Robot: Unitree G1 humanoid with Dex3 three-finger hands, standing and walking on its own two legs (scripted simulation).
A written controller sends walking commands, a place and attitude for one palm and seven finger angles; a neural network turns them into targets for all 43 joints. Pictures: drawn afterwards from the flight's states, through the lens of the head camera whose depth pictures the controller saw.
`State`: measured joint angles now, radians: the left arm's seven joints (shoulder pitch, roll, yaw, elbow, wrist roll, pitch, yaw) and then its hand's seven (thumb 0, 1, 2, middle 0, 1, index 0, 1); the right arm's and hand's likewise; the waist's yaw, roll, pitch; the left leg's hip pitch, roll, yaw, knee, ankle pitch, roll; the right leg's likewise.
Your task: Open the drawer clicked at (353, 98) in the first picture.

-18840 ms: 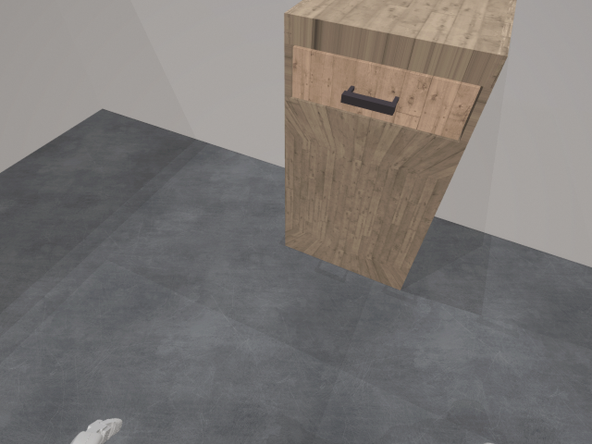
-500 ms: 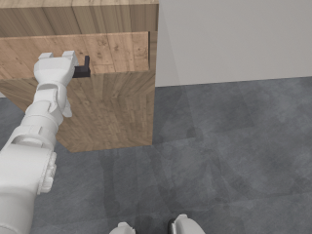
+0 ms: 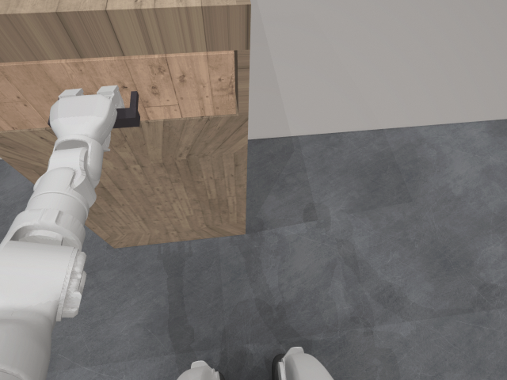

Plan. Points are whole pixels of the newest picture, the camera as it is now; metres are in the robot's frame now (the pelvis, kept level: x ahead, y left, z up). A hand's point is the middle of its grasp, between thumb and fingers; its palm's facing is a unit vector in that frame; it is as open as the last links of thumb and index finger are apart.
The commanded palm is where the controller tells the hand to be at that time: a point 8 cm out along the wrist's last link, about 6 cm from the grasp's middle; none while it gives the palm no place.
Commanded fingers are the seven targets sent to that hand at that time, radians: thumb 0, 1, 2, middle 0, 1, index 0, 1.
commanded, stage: close the thumb around the handle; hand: left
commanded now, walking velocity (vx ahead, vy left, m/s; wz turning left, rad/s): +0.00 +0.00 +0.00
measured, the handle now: (97, 109) +0.55 +0.22 +0.05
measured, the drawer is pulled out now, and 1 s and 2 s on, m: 0.00 0.06 0.17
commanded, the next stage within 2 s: pull the drawer open in 0.12 s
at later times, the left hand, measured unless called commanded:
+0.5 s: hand (99, 142) +0.50 +0.22 +0.03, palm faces -0.06 -0.03 -1.00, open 5.3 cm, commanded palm +0.46 +0.23 +0.07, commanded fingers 0.00 0.90 0.90 -0.40 -1.35 -0.40 -1.35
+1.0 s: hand (96, 168) +0.45 +0.22 +0.03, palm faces -0.02 -0.02 -1.00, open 5.3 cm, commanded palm +0.41 +0.23 +0.07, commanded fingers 0.00 0.90 0.90 -0.40 -1.35 -0.40 -1.35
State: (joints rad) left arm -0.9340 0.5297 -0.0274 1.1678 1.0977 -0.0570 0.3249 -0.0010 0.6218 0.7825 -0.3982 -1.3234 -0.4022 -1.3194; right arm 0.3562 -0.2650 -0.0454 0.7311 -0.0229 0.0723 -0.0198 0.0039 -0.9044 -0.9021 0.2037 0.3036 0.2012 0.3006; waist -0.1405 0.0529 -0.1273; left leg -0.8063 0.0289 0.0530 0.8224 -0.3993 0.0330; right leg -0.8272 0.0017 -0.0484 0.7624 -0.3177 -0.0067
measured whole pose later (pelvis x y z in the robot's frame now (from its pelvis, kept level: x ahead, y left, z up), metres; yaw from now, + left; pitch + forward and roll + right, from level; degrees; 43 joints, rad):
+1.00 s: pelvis +0.02 +0.01 +0.02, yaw -1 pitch +17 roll -1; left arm -0.57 0.41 -0.06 0.82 1.08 -0.03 0.35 0.01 0.75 0.85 -0.42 -1.35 -0.42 -1.35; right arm 0.27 -0.25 -0.07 0.68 0.00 0.11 0.00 0.01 -0.91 -0.90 0.20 0.30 0.20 0.30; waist -0.05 0.05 -0.13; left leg -0.61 0.02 0.08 0.72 -0.40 0.04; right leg -0.65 0.00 -0.02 0.68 -0.32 0.00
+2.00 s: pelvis +0.01 -0.01 +0.02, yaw +0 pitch +10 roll +0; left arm -0.18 0.36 -0.09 0.46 1.06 0.01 0.36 0.00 0.74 0.85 -0.42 -1.35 -0.42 -1.35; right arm 0.19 -0.25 -0.05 0.67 0.01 0.06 -0.03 0.01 -0.91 -0.90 0.20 0.30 0.20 0.30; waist 0.02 0.05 -0.10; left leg -0.47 0.01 0.08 0.66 -0.36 0.02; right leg -0.53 0.00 -0.02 0.66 -0.31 -0.02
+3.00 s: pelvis +0.01 -0.02 +0.02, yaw -1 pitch +7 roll +1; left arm 0.32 0.36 -0.06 0.01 1.05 -0.01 0.39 0.00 0.72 0.84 -0.38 -1.35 -0.42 -1.35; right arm 0.10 -0.23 -0.03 0.65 -0.02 0.05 -0.03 0.01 -0.90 -0.90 0.20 0.30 0.20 0.30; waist 0.07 0.04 -0.07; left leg -0.42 0.02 0.08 0.68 -0.38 0.00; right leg -0.49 0.01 -0.01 0.71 -0.34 -0.03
